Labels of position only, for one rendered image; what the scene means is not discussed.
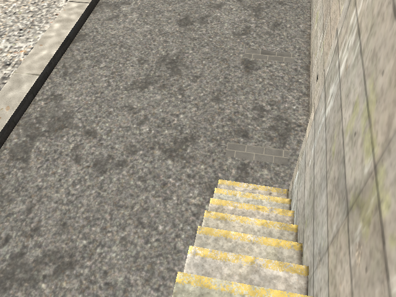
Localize stairs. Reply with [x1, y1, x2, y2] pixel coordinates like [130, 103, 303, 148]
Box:
[172, 179, 313, 297]

